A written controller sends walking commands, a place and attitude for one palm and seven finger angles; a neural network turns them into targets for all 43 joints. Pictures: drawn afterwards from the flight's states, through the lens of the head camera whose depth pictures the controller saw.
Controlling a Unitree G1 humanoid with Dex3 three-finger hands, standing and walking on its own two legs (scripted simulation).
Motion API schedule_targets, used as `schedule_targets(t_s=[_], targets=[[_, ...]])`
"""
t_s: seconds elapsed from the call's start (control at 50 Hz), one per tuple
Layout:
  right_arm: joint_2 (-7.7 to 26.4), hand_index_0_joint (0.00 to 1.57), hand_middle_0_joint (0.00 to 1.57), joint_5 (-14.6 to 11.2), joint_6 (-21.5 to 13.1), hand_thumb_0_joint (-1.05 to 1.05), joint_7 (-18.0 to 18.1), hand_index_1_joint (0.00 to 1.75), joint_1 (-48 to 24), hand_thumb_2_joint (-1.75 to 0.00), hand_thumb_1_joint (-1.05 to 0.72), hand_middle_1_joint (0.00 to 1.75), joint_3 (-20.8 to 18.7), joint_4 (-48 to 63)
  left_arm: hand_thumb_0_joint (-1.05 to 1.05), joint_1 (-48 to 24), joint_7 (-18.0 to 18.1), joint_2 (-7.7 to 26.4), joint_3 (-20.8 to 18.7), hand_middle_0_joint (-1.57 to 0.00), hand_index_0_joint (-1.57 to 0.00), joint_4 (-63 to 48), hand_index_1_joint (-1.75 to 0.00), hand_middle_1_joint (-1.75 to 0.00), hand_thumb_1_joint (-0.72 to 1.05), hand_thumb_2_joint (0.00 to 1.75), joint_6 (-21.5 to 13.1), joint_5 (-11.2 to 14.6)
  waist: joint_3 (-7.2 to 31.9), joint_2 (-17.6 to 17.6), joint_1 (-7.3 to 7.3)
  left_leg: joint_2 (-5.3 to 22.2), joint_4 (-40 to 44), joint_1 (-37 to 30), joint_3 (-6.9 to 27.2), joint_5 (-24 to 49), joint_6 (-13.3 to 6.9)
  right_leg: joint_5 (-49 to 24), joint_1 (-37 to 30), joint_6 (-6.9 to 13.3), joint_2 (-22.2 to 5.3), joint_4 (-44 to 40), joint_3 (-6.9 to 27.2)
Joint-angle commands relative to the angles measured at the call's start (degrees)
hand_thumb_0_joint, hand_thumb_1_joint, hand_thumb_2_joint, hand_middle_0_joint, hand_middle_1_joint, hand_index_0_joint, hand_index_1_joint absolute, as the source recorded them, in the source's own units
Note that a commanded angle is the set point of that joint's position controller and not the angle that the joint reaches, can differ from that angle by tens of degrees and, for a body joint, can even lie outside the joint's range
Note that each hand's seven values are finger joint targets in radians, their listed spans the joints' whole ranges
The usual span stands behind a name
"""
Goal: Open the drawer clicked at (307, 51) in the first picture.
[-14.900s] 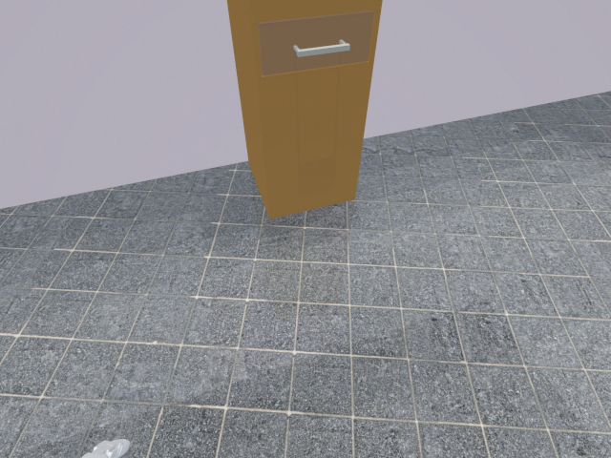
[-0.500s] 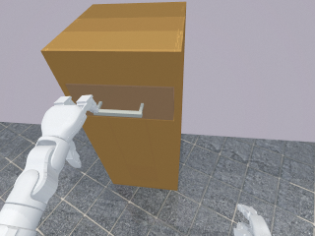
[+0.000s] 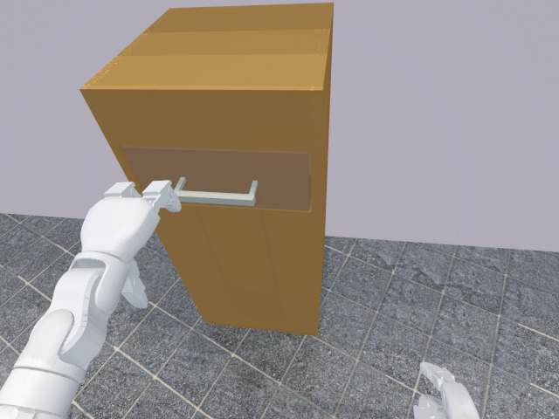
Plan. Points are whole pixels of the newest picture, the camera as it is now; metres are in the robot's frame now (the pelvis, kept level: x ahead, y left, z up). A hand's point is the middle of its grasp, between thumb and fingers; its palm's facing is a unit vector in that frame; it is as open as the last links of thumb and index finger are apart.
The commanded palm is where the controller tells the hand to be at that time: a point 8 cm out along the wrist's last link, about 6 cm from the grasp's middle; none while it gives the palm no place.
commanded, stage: move the hooked fingers above the handle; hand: left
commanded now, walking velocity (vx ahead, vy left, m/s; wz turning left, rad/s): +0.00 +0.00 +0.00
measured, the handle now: (214, 191) +0.53 +0.22 +0.00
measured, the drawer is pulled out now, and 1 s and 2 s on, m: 0.00 0.00 0.00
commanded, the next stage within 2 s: none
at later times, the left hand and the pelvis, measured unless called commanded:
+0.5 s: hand (172, 223) +0.36 +0.22 +0.09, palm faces +0.03 -0.06 -1.00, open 13.8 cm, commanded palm +0.34 +0.23 +0.14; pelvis +0.01 +0.00 +0.00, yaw -1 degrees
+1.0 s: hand (190, 209) +0.42 +0.22 +0.06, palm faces -0.03 -0.03 -1.00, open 13.8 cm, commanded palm +0.41 +0.22 +0.12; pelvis +0.02 -0.01 -0.01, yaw +0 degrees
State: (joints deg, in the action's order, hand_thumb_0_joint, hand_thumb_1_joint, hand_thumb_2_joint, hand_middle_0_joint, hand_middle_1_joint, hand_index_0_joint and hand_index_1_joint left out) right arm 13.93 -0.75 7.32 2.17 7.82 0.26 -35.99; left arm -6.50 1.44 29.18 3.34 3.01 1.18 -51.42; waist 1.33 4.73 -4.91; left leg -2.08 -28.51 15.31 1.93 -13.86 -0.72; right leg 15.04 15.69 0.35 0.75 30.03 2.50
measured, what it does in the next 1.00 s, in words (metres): stands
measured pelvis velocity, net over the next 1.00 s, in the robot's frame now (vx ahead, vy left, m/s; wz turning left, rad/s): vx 0.02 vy -0.01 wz -0.01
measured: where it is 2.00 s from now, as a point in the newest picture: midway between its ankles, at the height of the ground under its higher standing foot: outside the picture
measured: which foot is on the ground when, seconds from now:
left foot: down 0.00-1.00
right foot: down 0.00-1.00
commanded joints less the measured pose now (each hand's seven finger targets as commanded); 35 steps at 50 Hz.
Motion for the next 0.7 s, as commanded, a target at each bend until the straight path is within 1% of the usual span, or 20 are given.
schedule_targets(t_s=[0.0,0.02,0.08,0.1,0.12,0.18,0.2,0.22,0.26,0.38,0.4,0.42,0.44,0.48,0.52,0.58,0.6,0.62,0.64,0.68], targets=[[6.1,0.2,0.2,0.0,-2.5,0.0,0.4,0.3,-7.8,-0.9,-0.9,0.3,-2.0,9.3,0.0,-16.2,0.7,10.4,-6.0,-0.3,-0.3,-11.0,-1.2,-1.2,-0.5,0.3,-1.4,0.2,11.6,-5.0,0.76,-0.3,3.2,-3.9,-2.8,9.1,-1.0,-7.2,-4.3,1.4,0.0,-4.7,-2.0],[6.2,0.2,0.2,0.0,-2.4,0.0,0.6,0.3,-7.4,-0.9,-0.9,0.3,-2.1,8.8,0.0,-16.9,0.8,11.7,-7.2,-0.3,-0.3,-9.8,-1.2,-1.2,-0.5,0.3,-1.8,0.2,10.4,-5.3,0.96,-0.2,3.3,-3.5,-2.5,8.5,-0.9,-6.7,-3.8,1.5,0.2,-4.8,-2.2],[6.0,0.2,0.2,-0.2,-2.5,0.0,0.6,0.3,-7.1,-0.9,-0.9,0.3,-2.1,8.8,0.0,-20.9,1.6,10.6,-6.3,-0.3,-0.3,-8.6,-1.2,-1.2,-0.5,0.3,-2.9,-0.5,9.6,-4.7,1.31,-0.2,3.1,-3.1,-2.3,7.4,-0.6,-4.3,-1.8,1.6,0.4,-4.6,-2.5],[5.8,0.2,0.2,-0.1,-2.8,0.0,0.7,0.3,-6.7,-0.9,-0.9,0.3,-2.2,8.6,0.0,-22.9,2.1,9.9,-5.3,-0.3,-0.3,-8.6,-1.2,-1.2,-0.5,0.3,-3.4,-0.9,11.0,-4.1,1.36,-0.2,2.6,-3.9,-2.5,7.9,-0.8,-4.9,-1.6,1.7,0.2,-4.3,-2.4],[6.0,0.2,0.2,0.0,-2.7,0.0,0.9,0.3,-6.0,-0.9,-0.9,0.3,-2.5,8.1,0.0,-22.7,2.8,12.6,-7.9,-0.3,-0.3,-7.7,-1.2,-1.2,-0.5,0.3,-3.7,-1.1,12.0,-3.1,0.96,-0.2,2.5,-3.9,-2.4,8.7,-0.7,-5.8,-2.3,1.9,0.4,-4.0,-2.3],[5.9,0.2,0.2,-0.1,-2.5,0.0,0.8,0.3,-5.7,-0.9,-0.9,0.3,-2.6,7.7,0.0,-26.1,4.3,12.0,-7.2,-0.3,-0.3,-5.4,-1.2,-1.2,-0.5,0.3,-3.5,-2.3,13.4,-2.1,1.28,-0.4,1.7,-3.4,-2.6,9.5,-0.4,-6.2,-1.8,2.0,0.5,-3.2,-2.3],[5.6,0.2,0.2,-0.1,-2.7,0.0,0.8,0.3,-5.5,-0.9,-0.9,0.3,-2.6,7.9,0.0,-26.5,4.6,10.6,-6.0,-0.3,-0.3,-5.1,-1.2,-1.2,-0.5,0.3,-3.3,-2.3,14.5,-2.7,1.24,-0.4,1.3,-3.8,-2.6,9.7,-0.7,-6.8,-1.9,1.9,0.4,-3.0,-2.3],[6.0,0.2,0.2,-0.1,-2.5,0.0,0.9,0.3,-5.2,-0.9,-0.9,0.3,-2.9,7.3,0.0,-27.6,5.0,12.1,-7.0,-0.3,-0.3,-4.3,-1.2,-1.2,-0.5,0.3,-3.3,-2.6,14.7,-1.8,1.56,-0.2,1.2,-3.8,-2.7,10.3,-0.5,-7.4,-1.5,2.1,0.6,-2.7,-2.3],[5.9,0.2,0.2,0.0,-2.5,0.0,0.8,0.3,-4.9,-0.9,-0.9,0.3,-3.1,7.6,0.0,-27.1,5.3,11.6,-6.7,-0.3,-0.3,-4.5,-1.2,-1.2,-0.5,0.3,-2.9,-2.7,17.4,-1.3,1.03,-0.3,0.6,-4.2,-2.7,13.2,-0.5,-10.5,-3.0,2.2,0.5,-1.7,-2.3],[6.7,0.2,0.2,-0.3,-1.6,0.0,0.4,0.3,-3.8,-0.9,-0.9,0.3,-3.3,8.0,0.0,-24.6,4.0,9.8,-5.3,-0.3,-0.3,0.8,-1.2,-1.2,-0.5,0.3,-0.6,-2.1,16.2,-4.9,1.42,-0.1,0.2,-2.0,-3.0,14.3,-0.6,-12.6,-3.3,2.0,0.6,-1.1,-2.6],[6.7,0.2,0.2,-0.5,-1.5,0.0,0.5,0.3,-3.9,-0.9,-0.9,0.3,-3.2,8.0,0.0,-25.4,3.6,9.0,-3.8,-0.3,-0.3,1.8,-1.2,-1.2,-0.5,0.3,-0.4,-2.1,14.6,-4.9,1.87,-0.1,0.2,-1.4,-3.1,13.1,-0.8,-11.9,-2.2,1.9,0.4,-1.3,-2.5],[7.0,0.2,0.2,-0.5,-1.2,0.0,0.7,0.3,-3.1,-0.9,-0.9,0.3,-3.3,7.5,0.0,-27.0,3.5,9.9,-4.4,-0.3,-0.3,2.6,-1.2,-1.2,-0.5,0.3,-0.4,-2.3,14.7,-6.3,2.25,0.0,-0.1,-1.3,-3.2,13.3,-0.9,-12.5,-2.0,1.9,0.6,-1.1,-2.4],[6.9,0.2,0.2,-0.4,-1.3,0.0,0.7,0.3,-3.1,-0.9,-0.9,0.3,-3.4,8.0,0.0,-27.6,3.2,9.0,-3.5,-0.3,-0.3,1.5,-1.2,-1.2,-0.5,0.3,-0.6,-2.4,15.8,-5.5,2.13,-0.1,-0.3,-1.8,-3.2,13.7,-1.0,-12.9,-2.0,1.9,0.5,-0.9,-2.4],[7.3,0.2,0.2,-0.3,-1.2,0.0,0.9,0.3,-2.7,-0.9,-0.9,0.3,-3.6,8.0,0.0,-28.4,3.3,11.9,-6.0,-0.3,-0.3,1.8,-1.2,-1.2,-0.5,0.3,-1.4,-2.5,16.9,-6.1,1.96,-0.2,-0.7,-1.3,-3.0,13.9,-1.0,-12.9,-2.9,2.0,0.6,-0.6,-2.1],[6.8,0.2,0.2,-0.3,-1.5,0.0,1.1,0.3,-2.0,-0.9,-0.9,0.3,-3.7,7.9,0.0,-30.7,3.7,10.8,-4.9,-0.3,-0.3,1.3,-1.2,-1.2,-0.5,0.3,-2.5,-2.8,17.9,-4.8,2.32,-0.2,-1.4,-2.1,-2.8,15.0,-1.2,-14.2,-2.0,2.0,0.5,0.2,-2.1],[6.8,0.2,0.2,0.0,-1.6,0.0,1.1,0.3,-1.1,-0.9,-0.9,0.3,-4.3,7.5,0.0,-32.7,5.3,12.4,-6.8,-0.3,-0.3,0.5,-1.2,-1.2,-0.5,0.3,-4.2,-3.3,20.0,-2.4,2.15,-0.2,-2.4,-2.8,-2.7,17.2,-1.0,-15.0,-1.6,2.3,0.8,1.1,-2.0],[6.5,0.2,0.2,-0.1,-1.7,0.0,1.1,0.3,-0.9,-0.9,-0.9,0.3,-4.3,7.3,0.0,-33.1,5.9,11.0,-5.6,-0.3,-0.3,1.1,-1.2,-1.2,-0.5,0.3,-4.3,-3.6,20.1,-1.4,2.36,-0.1,-2.8,-2.9,-2.6,17.5,-0.9,-15.0,-0.6,2.3,0.9,1.5,-2.2],[6.4,0.2,0.2,-0.1,-1.8,0.0,1.0,0.3,-0.3,-0.9,-0.9,0.3,-4.5,6.7,0.0,-35.0,6.5,10.0,-4.7,-0.3,-0.3,1.9,-1.2,-1.2,-0.5,0.3,-4.4,-3.8,19.5,-1.5,3.12,0.0,-3.1,-3.1,-2.6,17.9,-0.8,-15.1,0.7,2.4,1.0,1.7,-2.5],[6.4,0.2,0.2,-0.1,-1.9,0.0,0.9,0.3,0.2,-0.9,-0.9,0.3,-4.7,6.7,0.0,-34.5,7.0,9.5,-4.8,-0.3,-0.3,2.6,-1.2,-1.2,-0.5,0.3,-4.2,-3.7,20.1,-2.5,2.87,0.2,-3.4,-3.1,-2.6,18.5,-0.8,-15.4,0.7,2.3,1.0,2.0,-2.6],[7.1,0.2,0.2,-0.2,-1.5,0.0,0.9,0.3,0.7,-0.9,-0.9,0.3,-4.6,6.0,0.0,-34.5,7.7,11.7,-6.7,-0.3,-0.3,7.8,-1.2,-1.2,-0.5,0.3,-3.1,-4.0,18.6,-3.8,3.03,-0.1,-3.2,-0.7,-2.8,16.3,-0.7,-14.3,0.6,2.4,1.2,1.8,-2.7]])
